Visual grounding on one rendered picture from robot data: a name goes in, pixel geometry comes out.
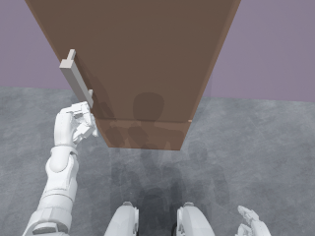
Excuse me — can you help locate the right robot shin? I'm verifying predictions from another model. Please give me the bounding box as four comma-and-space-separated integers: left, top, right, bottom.
176, 203, 194, 236

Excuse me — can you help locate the robot right hand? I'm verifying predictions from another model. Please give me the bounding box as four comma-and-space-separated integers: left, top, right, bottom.
234, 206, 271, 236

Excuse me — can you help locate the left robot forearm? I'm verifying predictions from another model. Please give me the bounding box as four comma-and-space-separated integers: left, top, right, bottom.
23, 145, 79, 236

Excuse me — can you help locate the robot left hand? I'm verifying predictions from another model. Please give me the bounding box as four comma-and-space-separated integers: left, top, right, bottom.
54, 101, 98, 149

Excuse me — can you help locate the handle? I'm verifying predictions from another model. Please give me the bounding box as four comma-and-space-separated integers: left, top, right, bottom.
59, 49, 94, 109

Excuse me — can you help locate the cupboard door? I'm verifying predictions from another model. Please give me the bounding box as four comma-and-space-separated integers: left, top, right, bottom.
29, 0, 233, 122

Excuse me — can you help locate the robot right thigh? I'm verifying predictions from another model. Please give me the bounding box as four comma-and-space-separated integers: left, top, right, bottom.
177, 206, 216, 236

